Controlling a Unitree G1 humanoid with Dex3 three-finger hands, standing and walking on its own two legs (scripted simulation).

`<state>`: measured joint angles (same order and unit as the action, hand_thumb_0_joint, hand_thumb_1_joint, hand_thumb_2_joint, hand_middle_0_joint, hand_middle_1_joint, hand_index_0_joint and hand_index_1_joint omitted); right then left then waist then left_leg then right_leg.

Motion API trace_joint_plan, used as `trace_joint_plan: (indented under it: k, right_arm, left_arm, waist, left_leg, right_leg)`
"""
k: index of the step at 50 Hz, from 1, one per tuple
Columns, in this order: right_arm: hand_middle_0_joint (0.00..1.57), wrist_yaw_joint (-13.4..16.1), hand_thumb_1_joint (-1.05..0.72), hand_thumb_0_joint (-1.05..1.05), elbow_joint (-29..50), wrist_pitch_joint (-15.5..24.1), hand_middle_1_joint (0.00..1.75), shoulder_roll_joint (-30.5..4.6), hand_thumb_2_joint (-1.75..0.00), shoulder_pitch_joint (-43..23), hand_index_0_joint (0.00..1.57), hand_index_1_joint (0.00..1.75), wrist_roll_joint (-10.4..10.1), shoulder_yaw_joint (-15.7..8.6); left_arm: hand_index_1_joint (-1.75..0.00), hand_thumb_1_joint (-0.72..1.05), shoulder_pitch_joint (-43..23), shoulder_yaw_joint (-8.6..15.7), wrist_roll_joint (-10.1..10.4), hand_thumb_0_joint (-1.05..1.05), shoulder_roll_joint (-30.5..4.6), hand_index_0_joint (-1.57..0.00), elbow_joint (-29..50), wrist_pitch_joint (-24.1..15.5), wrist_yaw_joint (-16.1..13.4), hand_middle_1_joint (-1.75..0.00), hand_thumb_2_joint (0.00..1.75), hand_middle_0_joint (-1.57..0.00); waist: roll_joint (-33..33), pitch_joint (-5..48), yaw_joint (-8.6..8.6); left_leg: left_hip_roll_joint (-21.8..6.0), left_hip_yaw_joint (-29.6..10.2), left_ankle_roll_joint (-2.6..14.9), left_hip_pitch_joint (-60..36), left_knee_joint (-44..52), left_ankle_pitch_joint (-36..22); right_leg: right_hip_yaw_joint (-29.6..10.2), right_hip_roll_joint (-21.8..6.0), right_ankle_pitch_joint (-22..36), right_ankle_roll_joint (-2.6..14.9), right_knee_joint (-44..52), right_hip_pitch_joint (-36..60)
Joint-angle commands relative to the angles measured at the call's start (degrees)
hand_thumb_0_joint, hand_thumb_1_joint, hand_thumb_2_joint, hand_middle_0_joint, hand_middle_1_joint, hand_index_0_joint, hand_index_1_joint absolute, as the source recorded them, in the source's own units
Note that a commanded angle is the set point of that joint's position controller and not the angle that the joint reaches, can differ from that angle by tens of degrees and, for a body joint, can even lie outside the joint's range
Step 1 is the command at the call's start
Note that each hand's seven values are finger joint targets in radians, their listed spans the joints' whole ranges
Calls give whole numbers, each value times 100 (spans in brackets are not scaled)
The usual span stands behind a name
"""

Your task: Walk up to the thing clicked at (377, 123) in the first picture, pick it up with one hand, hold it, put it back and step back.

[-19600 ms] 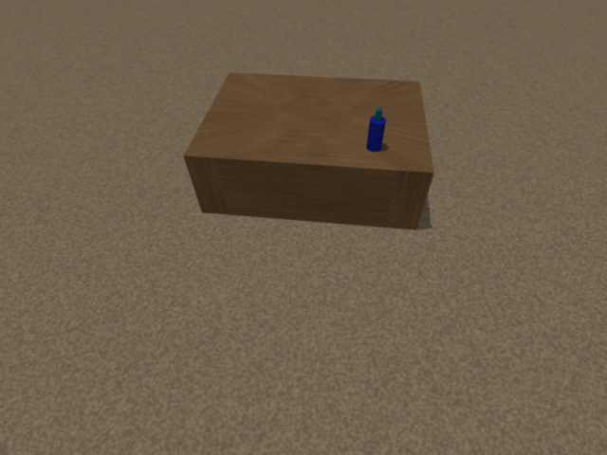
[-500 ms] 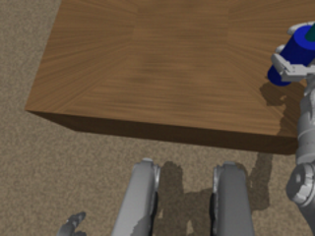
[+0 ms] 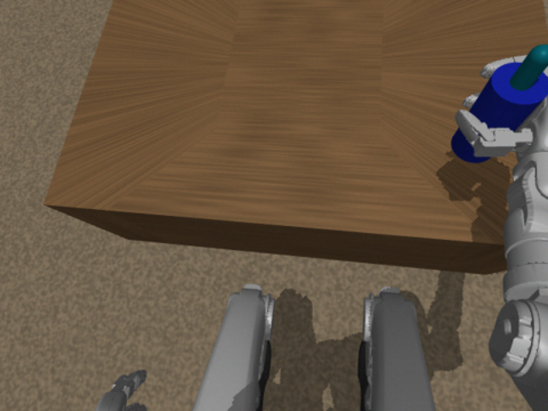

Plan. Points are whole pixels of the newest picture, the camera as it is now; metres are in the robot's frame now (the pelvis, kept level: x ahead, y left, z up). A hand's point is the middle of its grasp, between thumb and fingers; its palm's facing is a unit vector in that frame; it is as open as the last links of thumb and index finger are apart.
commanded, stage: lift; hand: right
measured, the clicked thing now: (502, 106) +0.50 -0.24 +0.03
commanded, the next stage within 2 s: hold in 1.56 s
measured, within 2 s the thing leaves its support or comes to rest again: neither
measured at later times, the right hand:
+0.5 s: hand out of the picture +0.44 -0.22 +0.14, palm faces +0.22 +0.97 -0.03, open 8.3 cm
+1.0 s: hand out of the picture +0.40 -0.21 +0.22, palm faces +0.21 +0.98 -0.03, open 8.4 cm
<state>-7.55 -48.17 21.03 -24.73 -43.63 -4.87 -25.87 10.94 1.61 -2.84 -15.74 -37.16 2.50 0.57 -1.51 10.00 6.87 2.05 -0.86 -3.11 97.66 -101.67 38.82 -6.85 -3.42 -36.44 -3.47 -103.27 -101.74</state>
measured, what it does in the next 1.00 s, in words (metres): rises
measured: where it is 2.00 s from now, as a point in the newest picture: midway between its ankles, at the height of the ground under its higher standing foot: (311, 397)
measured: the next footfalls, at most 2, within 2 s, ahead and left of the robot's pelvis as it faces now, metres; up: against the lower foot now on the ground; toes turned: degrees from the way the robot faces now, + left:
none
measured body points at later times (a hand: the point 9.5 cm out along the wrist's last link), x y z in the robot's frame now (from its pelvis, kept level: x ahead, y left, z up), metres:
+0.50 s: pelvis +0.02 +0.00 +0.10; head +0.15 -0.03 +0.53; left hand +0.15 +0.26 -0.01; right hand +0.42 -0.28 +0.14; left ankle +0.06 +0.14 -0.48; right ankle +0.07 -0.15 -0.48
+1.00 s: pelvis +0.04 -0.01 +0.18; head +0.12 -0.02 +0.62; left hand +0.17 +0.24 +0.06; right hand +0.38 -0.26 +0.22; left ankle +0.06 +0.14 -0.48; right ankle +0.07 -0.15 -0.48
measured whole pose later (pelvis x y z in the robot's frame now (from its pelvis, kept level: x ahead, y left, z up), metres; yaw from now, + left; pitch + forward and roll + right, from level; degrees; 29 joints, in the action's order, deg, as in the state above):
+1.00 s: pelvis +0.04 -0.01 +0.18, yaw -3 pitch +15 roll +2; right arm -0.1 -28.1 20.8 -11.6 -14.4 -7.8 -11.4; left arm 13.6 1.8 -0.9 -13.0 -38.2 -1.1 -1.2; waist -1.4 6.0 2.7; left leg -0.1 -1.0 -2.6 47.9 -61.2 28.6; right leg -3.4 -3.5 -27.0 -2.3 -63.5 -51.9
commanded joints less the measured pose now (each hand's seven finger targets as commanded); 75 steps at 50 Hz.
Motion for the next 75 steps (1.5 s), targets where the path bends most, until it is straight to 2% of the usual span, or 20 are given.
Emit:
trace_joint_plan:
  k: [1, 2, 5, 8, 14, 16, 17, 23, 25, 28, 31, 32, 33, 37, 47, 50, 53, 56, 60, 75]
  right_arm:
    - [136, 62, -44, 0, 1899, 489, 141, -1440, -127, -2204, 137, 141, -204, -189]
    - [137, 114, -43, 0, 2127, 486, 142, -1637, -128, -2278, 138, 142, -180, -283]
    - [136, 169, -42, 0, 1869, 395, 141, -1006, -129, -1648, 137, 141, -221, 10]
    - [135, 259, -40, 0, 2427, 400, 140, -1109, -127, -1612, 136, 140, -204, 7]
    - [134, 348, -36, 0, 2282, 290, 140, -492, -126, -675, 135, 140, -249, 364]
    - [133, 448, -35, 0, 3020, 310, 139, -858, -125, -844, 134, 139, -234, 175]
    - [133, 430, -35, 0, 2621, 237, 139, -467, -125, -507, 135, 139, -239, 450]
    - [133, 616, -32, 0, 3466, 145, 140, -149, -126, -19, 135, 140, -384, 713]
    - [135, 642, -33, 0, 3003, 53, 142, 213, -128, 420, 137, 142, -389, 926]
    - [135, 715, -34, 0, 3372, 105, 142, -2, -128, 449, 137, 142, -322, 889]
    - [136, 734, -36, 0, 3181, 141, 143, 331, -129, 593, 138, 143, -333, 1040]
    - [136, 758, -35, 0, 3600, 214, 144, 64, -130, 468, 138, 144, -345, 911]
    - [137, 755, -36, 0, 3341, 226, 144, 183, -130, 495, 138, 144, -313, 972]
    - [137, 776, -35, 0, 3549, 346, 144, 236, -130, 795, 139, 144, -315, 1026]
    - [135, 768, -33, 0, 3329, 439, 143, 661, -129, 1178, 137, 143, -364, 1321]
    - [135, 759, -32, 0, 3582, 495, 144, 421, -130, 1126, 137, 144, -378, 1170]
    - [134, 699, -34, 0, 3203, 472, 143, 728, -130, 1452, 137, 143, -376, 1399]
    - [135, 719, -35, 0, 3392, 530, 143, 518, -129, 1366, 137, 143, -395, 1183]
    - [134, 735, -35, 0, 3634, 615, 142, 566, -129, 1460, 136, 142, -398, 1239]
    - [132, 714, -36, 0, 3575, 447, 140, 790, -127, 1901, 134, 140, -375, 1526]
  left_arm:
    - [-30, 93, 837, 451, 67, 0, -1153, -22, 355, -139, -124, -31, 88, -20]
    - [-29, 93, 888, 492, 68, 0, -1204, -22, 373, -132, -137, -31, 88, -20]
    - [-30, 92, 791, 445, 74, 0, -1043, -21, 379, -147, -146, -31, 88, -20]
    - [-29, 92, 755, 458, 101, 0, -1033, -21, 412, -166, -169, -31, 88, -20]
    - [-30, 91, 631, 450, 135, 0, -919, -21, 444, -216, -198, -31, 89, -20]
    - [-29, 91, 573, 443, 183, 0, -926, -21, 561, -214, -221, -30, 89, -20]
    - [-30, 91, 555, 449, 190, 0, -909, -21, 521, -237, -222, -30, 89, -20]
    - [-30, 89, 510, 387, 255, 0, -745, -20, 574, -320, -280, -30, 90, -20]
    - [-30, 89, 557, 424, 271, 0, -796, -20, 473, -369, -298, -30, 90, -20]
    - [-30, 88, 574, 431, 261, 0, -768, -20, 484, -389, -303, -30, 90, -20]
    - [-30, 88, 509, 373, 256, 0, -682, -20, 471, -460, -302, -30, 90, -20]
    - [-30, 88, 438, 399, 246, 0, -703, -20, 487, -471, -309, -30, 91, -20]
    - [-30, 88, 521, 400, 244, 0, -707, -19, 446, -487, -310, -30, 90, -20]
    - [-30, 88, 417, 376, 216, 0, -677, -19, 515, -531, -290, -30, 91, -19]
    - [-30, 89, 433, 316, 218, 0, -580, -19, 465, -560, -262, -30, 90, -19]
    - [-30, 89, 434, 360, 230, 0, -645, -19, 495, -558, -275, -30, 90, -19]
    - [-30, 90, 382, 248, 230, 0, -494, -19, 504, -584, -265, -30, 89, -19]
    - [-30, 91, 283, 222, 242, 0, -497, -19, 551, -600, -261, -30, 89, -19]
    - [-30, 90, 218, 226, 223, 0, -481, -19, 574, -605, -268, -30, 89, -19]
    - [-30, 91, 224, 268, 255, 0, -499, -19, 564, -523, -324, -30, 89, -19]
  waist:
    - [-864, 4098, -61]
    - [-844, 4295, -119]
    - [-543, 3918, -79]
    - [-751, 3953, -156]
    - [-490, 3311, -192]
    - [-610, 3436, -307]
    - [-554, 3197, -226]
    - [-368, 2887, -243]
    - [-280, 2436, -156]
    - [-324, 2342, -249]
    - [-178, 1996, -163]
    - [-388, 2069, -327]
    - [-287, 2072, -216]
    - [-394, 2056, -399]
    - [-82, 1523, -285]
    - [-81, 1636, -385]
    - [47, 1503, -347]
    - [-10, 1468, -462]
    - [-162, 1431, -549]
    - [197, 1189, -473]
  left_leg:
    - [39, 387, 492, -2136, 1502, -1864]
    - [40, 363, 483, -2347, 1603, -1897]
    - [50, 359, 444, -2591, 1840, -2031]
    - [39, 342, 469, -2754, 2007, -2025]
    - [41, 356, 470, -3121, 2443, -2116]
    - [25, 344, 489, -3373, 2668, -1873]
    - [16, 362, 485, -3391, 2774, -1806]
    - [16, 308, 438, -4228, 3429, -2071]
    - [7, 333, 425, -4211, 3564, -2165]
    - [2, 318, 428, -4522, 3786, -2274]
    - [-4, 336, 405, -4693, 4049, -2220]
    - [-16, 296, 422, -4832, 4103, -2184]
    - [-18, 309, 410, -4866, 4173, -2227]
    - [-19, 312, 418, -5252, 4370, -2354]
    - [-16, 344, 370, -5729, 4905, -2480]
    - [-32, 290, 358, -5956, 5046, -2565]
    - [-46, 266, 327, -6112, 5168, -2737]
    - [-55, 240, 326, -6222, 5270, -2710]
    - [-69, 223, 327, -6426, 5343, -2764]
    - [-114, 224, 270, -6817, 5631, -3212]
  right_leg:
    - [381, 105, 1607, 446, 1406, 3341]
    - [395, 99, 1631, 454, 1465, 3499]
    - [441, 117, 1651, 485, 1581, 3436]
    - [451, 120, 1698, 453, 1849, 3780]
    - [415, 113, 1767, 447, 2327, 4036]
    - [416, 122, 1549, 416, 2631, 4373]
    - [395, 127, 1469, 402, 2765, 4427]
    - [492, 135, 1654, 424, 3266, 4932]
    - [463, 139, 1753, 414, 3417, 5053]
    - [473, 124, 1905, 404, 3691, 5327]
    - [474, 140, 1853, 406, 3964, 5512]
    - [499, 138, 1821, 387, 4060, 5611]
    - [478, 142, 1863, 390, 4127, 5778]
    - [512, 150, 2030, 353, 4418, 6079]
    - [531, 156, 2126, 350, 4955, 6522]
    - [582, 166, 2192, 364, 5028, 6698]
    - [625, 187, 2319, 381, 5068, 6765]
    - [652, 203, 2271, 387, 5183, 6815]
    - [687, 220, 2336, 364, 5295, 6961]
    - [699, 199, 2735, 380, 5526, 7354]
